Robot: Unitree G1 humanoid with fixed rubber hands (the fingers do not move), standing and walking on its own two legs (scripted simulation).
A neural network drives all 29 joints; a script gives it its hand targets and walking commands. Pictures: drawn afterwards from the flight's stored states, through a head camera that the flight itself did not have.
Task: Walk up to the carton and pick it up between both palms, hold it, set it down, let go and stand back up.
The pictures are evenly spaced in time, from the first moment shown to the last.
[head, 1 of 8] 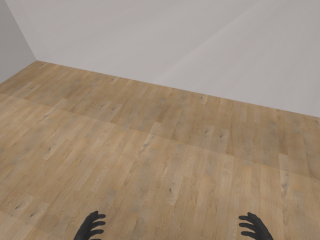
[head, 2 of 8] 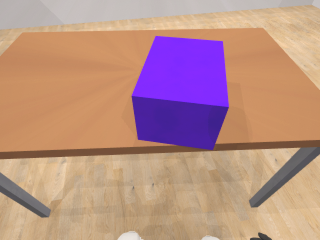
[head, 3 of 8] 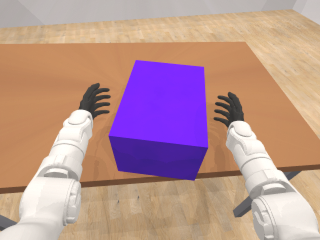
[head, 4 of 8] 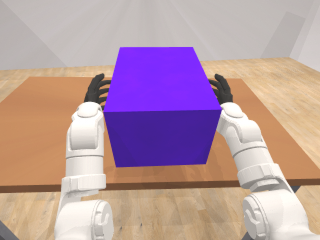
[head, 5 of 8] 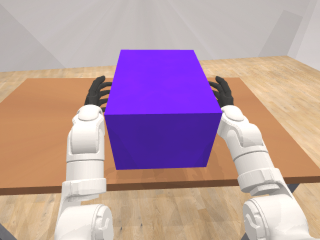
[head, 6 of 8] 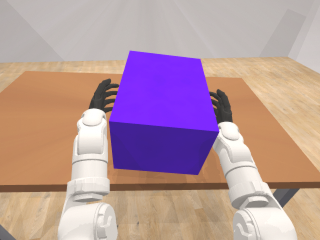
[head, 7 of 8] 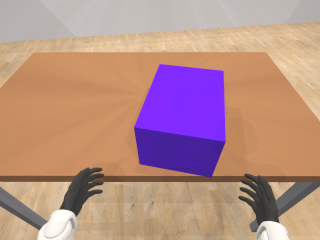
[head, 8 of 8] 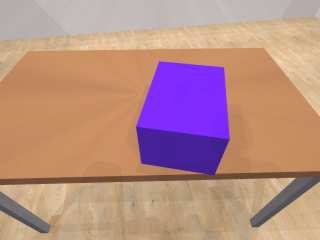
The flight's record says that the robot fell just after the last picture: no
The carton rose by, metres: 0.17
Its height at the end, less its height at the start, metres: +0.00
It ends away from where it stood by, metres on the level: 0.02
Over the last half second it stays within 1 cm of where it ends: yes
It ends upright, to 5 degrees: yes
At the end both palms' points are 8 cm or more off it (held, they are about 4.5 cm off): yes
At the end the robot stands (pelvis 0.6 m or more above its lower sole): yes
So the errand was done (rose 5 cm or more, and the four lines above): yes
